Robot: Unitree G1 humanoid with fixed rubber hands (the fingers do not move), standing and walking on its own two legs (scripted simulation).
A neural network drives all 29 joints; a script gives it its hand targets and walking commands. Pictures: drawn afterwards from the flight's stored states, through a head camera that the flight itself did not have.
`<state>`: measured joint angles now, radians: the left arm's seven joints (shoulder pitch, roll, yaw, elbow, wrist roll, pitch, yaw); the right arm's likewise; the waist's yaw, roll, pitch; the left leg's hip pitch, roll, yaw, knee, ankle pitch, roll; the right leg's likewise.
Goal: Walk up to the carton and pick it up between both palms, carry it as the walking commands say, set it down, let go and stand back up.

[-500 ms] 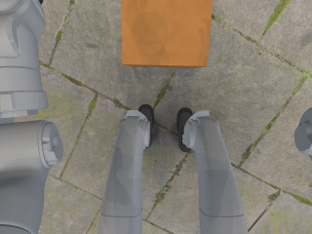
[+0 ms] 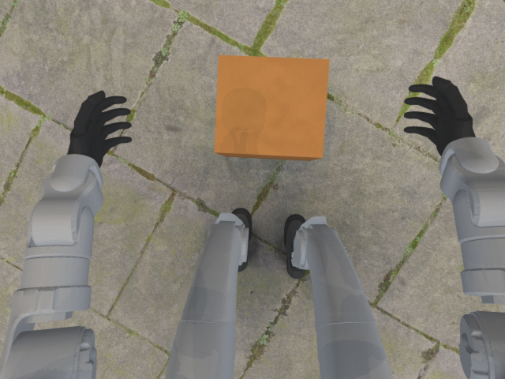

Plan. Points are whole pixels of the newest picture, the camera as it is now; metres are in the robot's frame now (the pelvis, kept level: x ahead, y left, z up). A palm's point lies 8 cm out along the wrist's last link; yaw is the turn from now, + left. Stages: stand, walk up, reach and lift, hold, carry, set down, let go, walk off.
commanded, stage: let go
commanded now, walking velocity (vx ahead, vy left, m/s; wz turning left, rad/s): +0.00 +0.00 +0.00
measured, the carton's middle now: (270, 114) +0.52 +0.00 -0.57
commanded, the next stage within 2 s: stand in 1.02 s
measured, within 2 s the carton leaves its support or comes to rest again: neither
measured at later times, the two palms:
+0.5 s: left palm (40, 300) +0.23 +0.25 +0.01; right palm out of the picture +0.27 -0.22 +0.01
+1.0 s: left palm (36, 309) +0.23 +0.24 +0.02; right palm out of the picture +0.26 -0.22 +0.02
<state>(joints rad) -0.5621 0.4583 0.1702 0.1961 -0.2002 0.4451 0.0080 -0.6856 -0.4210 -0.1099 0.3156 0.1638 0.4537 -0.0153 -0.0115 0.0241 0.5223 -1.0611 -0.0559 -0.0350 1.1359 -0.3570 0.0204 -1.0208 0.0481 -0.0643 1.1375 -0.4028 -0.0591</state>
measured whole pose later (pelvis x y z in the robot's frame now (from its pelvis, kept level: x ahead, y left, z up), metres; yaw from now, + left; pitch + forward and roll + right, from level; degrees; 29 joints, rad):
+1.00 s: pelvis +0.08 +0.00 +0.09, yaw +1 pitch -4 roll +0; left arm 0.26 0.21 0.09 0.37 -0.03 0.15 -0.07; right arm 0.18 -0.19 -0.03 0.36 0.06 0.15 0.05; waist -0.01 0.01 0.18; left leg -0.24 -0.06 -0.05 0.62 -0.30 0.03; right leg -0.19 0.05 -0.03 0.61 -0.34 -0.05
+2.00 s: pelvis +0.08 +0.02 +0.09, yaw +0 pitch -3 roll -1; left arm 0.30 0.26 0.09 0.89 0.02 -0.04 -0.02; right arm 0.20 -0.27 -0.05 0.78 0.05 -0.01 -0.01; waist -0.01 0.01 -0.10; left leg -0.25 -0.06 -0.04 0.62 -0.30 0.05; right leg -0.19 0.05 -0.03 0.57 -0.31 -0.03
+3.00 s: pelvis +0.06 +0.02 +0.10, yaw +0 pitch -3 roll -2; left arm 0.29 0.27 0.09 1.09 0.02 -0.04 -0.02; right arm 0.19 -0.28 -0.02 0.97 0.05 -0.02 -0.01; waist -0.01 0.02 -0.07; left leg -0.26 -0.06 -0.04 0.54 -0.23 0.06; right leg -0.19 0.05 -0.03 0.49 -0.23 -0.03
